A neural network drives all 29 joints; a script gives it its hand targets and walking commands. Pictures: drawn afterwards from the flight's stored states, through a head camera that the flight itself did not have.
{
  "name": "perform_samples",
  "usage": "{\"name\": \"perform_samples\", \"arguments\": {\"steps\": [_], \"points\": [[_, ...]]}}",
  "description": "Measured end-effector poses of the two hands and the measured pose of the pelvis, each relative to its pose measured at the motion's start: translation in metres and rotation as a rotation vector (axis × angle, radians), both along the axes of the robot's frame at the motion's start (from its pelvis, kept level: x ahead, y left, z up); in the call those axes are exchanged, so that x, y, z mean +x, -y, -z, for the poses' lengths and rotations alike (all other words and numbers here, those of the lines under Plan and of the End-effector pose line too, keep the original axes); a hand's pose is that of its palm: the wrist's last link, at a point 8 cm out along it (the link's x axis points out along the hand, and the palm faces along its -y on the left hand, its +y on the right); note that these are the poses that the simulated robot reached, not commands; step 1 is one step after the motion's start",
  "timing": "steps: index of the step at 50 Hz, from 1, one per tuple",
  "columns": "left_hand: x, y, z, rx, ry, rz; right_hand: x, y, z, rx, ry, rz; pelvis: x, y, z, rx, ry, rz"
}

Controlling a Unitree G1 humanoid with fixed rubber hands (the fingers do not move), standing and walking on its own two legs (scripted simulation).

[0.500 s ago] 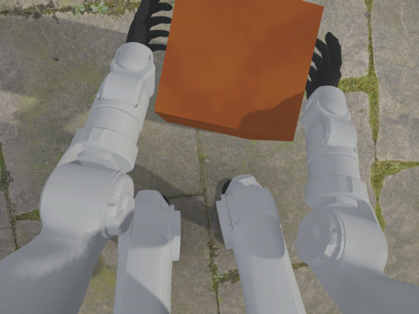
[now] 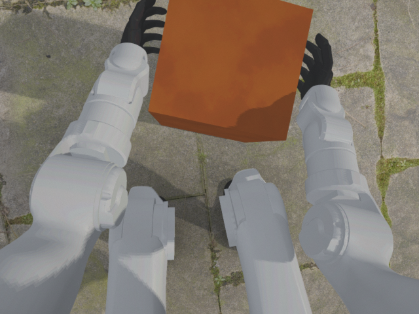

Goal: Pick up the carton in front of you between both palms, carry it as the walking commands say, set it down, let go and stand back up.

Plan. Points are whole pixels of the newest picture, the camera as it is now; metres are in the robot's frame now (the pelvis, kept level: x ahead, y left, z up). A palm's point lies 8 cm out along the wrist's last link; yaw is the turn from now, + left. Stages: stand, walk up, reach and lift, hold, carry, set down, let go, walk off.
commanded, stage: set down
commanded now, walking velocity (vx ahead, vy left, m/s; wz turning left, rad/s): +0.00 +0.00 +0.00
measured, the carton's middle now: (219, 80) +0.49 -0.08 -0.24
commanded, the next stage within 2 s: let go in 1.98 s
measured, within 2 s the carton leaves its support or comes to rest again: rests again in 0.52 s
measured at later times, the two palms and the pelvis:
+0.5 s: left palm (133, 51) +0.54 +0.07 -0.18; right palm (308, 88) +0.45 -0.23 -0.17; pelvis +0.00 +0.01 -0.01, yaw -1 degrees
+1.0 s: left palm (121, 52) +0.54 +0.09 -0.20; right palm (332, 95) +0.44 -0.28 -0.19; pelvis -0.01 +0.00 -0.02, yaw -2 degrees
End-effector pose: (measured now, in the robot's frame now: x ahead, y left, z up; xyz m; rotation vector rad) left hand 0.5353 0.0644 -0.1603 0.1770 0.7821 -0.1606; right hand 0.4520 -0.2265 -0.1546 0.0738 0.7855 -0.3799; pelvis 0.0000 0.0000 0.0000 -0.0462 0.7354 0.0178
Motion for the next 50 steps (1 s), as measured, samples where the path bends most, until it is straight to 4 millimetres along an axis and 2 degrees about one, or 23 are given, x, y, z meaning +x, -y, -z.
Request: {"name": "perform_samples", "arguments": {"steps": [12, 34, 37, 43, 47, 50], "points": [[0.001, -0.004, 0.018, 0.011, -0.019, 0.016, -0.001, -0.003, 0.018, 0.006, -0.022, -0.022, 0.001, -0.003, 0.007, -0.007, 0.032, -0.003], [0.002, -0.007, 0.022, -0.023, 0.005, 0.060, -0.002, 0.000, 0.022, 0.014, -0.001, -0.061, -0.007, -0.006, 0.016, -0.012, 0.074, 0.005], [0.002, -0.014, 0.028, -0.021, 0.027, 0.036, -0.009, 0.008, 0.028, -0.014, -0.031, -0.055, -0.008, -0.005, 0.016, -0.012, 0.080, 0.009], [-0.001, -0.035, 0.045, 0.005, 0.028, 0.000, -0.023, 0.041, 0.039, -0.058, -0.047, 0.010, -0.008, -0.002, 0.015, -0.009, 0.073, 0.019], [0.002, -0.035, 0.047, -0.007, 0.058, 0.000, -0.020, 0.050, 0.040, -0.059, -0.014, 0.018, -0.008, 0.001, 0.016, -0.003, 0.071, 0.025], [0.007, -0.030, 0.038, -0.022, 0.102, 0.001, -0.014, 0.051, 0.033, -0.058, 0.029, 0.017, -0.008, 0.004, 0.017, 0.002, 0.073, 0.030]]}}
